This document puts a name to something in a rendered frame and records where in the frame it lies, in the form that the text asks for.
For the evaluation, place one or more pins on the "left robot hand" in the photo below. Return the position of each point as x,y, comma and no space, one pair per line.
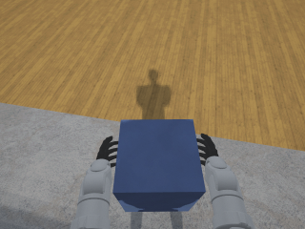
104,150

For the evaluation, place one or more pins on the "robot right forearm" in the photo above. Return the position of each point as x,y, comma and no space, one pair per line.
229,211

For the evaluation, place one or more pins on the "carton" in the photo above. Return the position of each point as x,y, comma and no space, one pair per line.
158,167

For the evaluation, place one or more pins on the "right robot hand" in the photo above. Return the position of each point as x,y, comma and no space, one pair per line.
209,148

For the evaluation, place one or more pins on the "robot left forearm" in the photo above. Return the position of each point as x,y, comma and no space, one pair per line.
94,197

